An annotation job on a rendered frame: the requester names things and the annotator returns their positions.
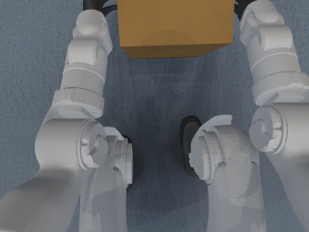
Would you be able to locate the robot left foot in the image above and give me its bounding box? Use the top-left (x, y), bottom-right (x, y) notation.
top-left (122, 134), bottom-right (134, 193)

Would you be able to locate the robot right upper arm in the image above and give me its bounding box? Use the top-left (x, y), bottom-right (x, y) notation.
top-left (248, 102), bottom-right (309, 232)

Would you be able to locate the carton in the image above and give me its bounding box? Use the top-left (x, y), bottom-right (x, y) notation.
top-left (117, 0), bottom-right (235, 60)

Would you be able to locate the robot right hand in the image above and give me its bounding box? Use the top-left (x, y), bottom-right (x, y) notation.
top-left (234, 0), bottom-right (257, 21)

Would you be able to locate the left robot thigh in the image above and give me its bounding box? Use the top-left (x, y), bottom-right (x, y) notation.
top-left (78, 135), bottom-right (133, 232)

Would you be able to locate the robot left upper arm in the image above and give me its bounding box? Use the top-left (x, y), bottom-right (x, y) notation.
top-left (0, 118), bottom-right (109, 232)

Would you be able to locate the robot left hand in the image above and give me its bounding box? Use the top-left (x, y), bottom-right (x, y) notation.
top-left (83, 0), bottom-right (118, 16)

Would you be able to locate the left robot forearm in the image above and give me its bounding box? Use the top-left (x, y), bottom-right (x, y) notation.
top-left (35, 9), bottom-right (113, 154)

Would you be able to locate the right robot forearm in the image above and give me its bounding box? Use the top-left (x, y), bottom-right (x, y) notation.
top-left (239, 0), bottom-right (309, 106)

